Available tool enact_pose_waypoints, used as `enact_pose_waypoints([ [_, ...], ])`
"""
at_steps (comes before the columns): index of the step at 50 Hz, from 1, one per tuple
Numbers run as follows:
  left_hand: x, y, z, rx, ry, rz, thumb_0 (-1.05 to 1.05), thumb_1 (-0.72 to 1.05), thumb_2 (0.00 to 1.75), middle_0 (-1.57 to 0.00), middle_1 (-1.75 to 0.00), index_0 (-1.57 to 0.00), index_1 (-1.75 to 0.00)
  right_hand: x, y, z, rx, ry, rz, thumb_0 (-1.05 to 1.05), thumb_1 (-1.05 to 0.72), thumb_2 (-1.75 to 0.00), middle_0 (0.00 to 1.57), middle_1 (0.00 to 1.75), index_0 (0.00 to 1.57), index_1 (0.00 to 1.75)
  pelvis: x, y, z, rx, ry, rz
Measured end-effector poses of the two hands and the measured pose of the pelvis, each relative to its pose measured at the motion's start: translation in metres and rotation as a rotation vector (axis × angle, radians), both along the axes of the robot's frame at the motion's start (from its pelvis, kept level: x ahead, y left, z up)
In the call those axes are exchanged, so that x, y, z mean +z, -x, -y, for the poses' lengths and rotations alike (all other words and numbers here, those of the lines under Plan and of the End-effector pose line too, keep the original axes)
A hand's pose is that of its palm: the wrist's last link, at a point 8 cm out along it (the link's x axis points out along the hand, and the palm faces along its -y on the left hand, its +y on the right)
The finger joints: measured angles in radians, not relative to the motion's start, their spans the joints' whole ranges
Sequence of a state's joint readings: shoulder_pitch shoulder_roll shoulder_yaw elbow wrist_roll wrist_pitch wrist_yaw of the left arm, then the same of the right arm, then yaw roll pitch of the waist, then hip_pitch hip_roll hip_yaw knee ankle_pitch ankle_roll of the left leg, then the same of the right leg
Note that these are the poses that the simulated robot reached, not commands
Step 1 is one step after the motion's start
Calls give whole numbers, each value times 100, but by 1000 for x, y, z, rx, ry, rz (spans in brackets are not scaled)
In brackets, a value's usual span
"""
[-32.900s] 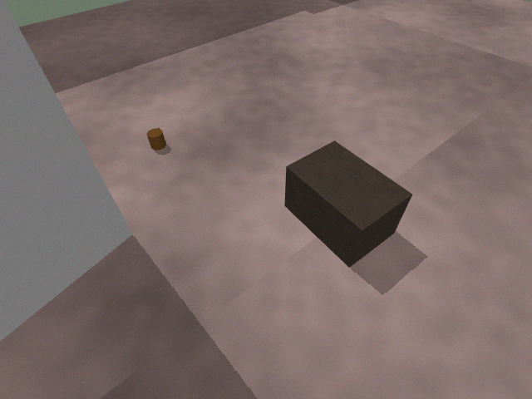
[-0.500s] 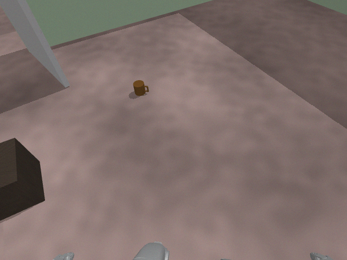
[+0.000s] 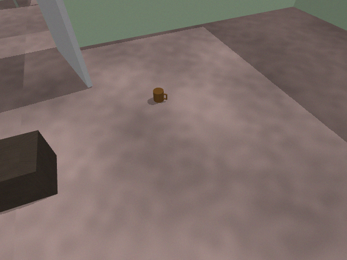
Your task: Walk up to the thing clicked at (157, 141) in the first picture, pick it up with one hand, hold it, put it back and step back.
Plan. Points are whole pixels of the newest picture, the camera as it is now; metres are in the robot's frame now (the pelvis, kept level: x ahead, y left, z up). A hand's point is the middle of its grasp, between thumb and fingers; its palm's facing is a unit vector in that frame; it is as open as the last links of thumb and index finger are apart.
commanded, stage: walk up
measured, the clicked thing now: (160, 95) +1.49 +0.17 -0.71
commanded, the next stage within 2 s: stand in 0.58 s
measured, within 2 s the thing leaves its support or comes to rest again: neither
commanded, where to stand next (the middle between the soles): +0.06 -0.03 m, yaw -1 degrees
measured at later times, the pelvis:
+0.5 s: pelvis +0.01 -0.02 +0.02, yaw +3 degrees
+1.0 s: pelvis +0.01 -0.02 +0.02, yaw +1 degrees
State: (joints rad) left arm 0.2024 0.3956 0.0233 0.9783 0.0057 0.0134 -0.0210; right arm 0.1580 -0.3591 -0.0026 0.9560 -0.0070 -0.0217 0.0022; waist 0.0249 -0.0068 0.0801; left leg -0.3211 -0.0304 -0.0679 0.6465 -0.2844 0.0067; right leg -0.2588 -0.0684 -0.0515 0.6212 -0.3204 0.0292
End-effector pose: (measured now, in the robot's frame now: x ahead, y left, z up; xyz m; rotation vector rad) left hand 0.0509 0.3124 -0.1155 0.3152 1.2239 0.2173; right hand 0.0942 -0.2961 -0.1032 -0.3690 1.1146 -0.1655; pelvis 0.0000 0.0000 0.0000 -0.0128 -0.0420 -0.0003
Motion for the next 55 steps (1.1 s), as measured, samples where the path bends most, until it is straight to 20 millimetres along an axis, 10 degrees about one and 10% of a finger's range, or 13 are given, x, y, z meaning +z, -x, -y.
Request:
enact_pose_waypoints([
  [22, 17, -39, 23, 43, 24, 71, 0, 90, 90, -20, -30, -21, -30, 12, -21, 16, 4, 0, -44, 1, -90, -90, 20, 30, 21, 30, 18, -9, 16, 43, -3, 4],
  [55, 19, -30, 39, 13, 15, -11, 0, 90, 90, -20, -30, -21, -30, 6, -1, 24, -57, -32, -105, 1, -90, -90, 20, 30, 21, 30, 23, -15, 26, 6, -12, -2],
])
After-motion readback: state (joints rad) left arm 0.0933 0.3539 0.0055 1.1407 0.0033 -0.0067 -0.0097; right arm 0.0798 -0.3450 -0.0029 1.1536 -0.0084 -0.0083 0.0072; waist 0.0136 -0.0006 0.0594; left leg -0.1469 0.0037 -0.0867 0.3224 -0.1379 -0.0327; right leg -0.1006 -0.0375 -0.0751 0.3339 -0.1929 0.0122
